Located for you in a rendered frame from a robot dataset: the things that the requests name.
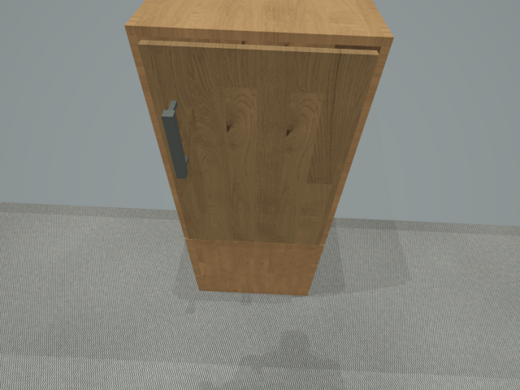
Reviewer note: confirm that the handle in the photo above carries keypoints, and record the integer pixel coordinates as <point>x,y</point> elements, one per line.
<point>172,131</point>

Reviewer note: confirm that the cupboard door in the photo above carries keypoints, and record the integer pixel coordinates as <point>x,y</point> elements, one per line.
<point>267,130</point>

